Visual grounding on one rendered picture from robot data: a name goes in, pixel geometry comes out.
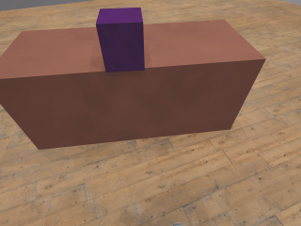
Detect pedestal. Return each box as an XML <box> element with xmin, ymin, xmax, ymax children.
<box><xmin>0</xmin><ymin>20</ymin><xmax>266</xmax><ymax>150</ymax></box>

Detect carton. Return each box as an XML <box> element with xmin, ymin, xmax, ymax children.
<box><xmin>96</xmin><ymin>8</ymin><xmax>145</xmax><ymax>73</ymax></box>

